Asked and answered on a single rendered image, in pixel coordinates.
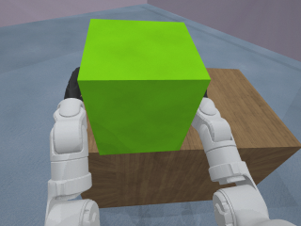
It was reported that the carton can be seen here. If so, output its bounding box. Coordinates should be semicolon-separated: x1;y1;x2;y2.
77;19;212;155

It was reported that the right robot forearm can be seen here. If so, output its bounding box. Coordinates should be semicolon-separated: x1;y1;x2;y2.
191;97;269;217

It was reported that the robot right upper arm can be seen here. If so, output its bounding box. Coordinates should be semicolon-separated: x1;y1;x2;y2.
213;185;296;226

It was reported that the robot left hand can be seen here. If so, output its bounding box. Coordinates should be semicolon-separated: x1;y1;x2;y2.
64;67;84;102

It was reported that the robot left upper arm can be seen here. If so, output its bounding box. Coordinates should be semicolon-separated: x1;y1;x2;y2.
45;199;101;226

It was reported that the left robot forearm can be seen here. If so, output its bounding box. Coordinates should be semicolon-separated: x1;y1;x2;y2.
44;98;92;226

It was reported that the pedestal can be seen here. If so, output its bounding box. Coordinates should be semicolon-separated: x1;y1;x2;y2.
80;68;301;209

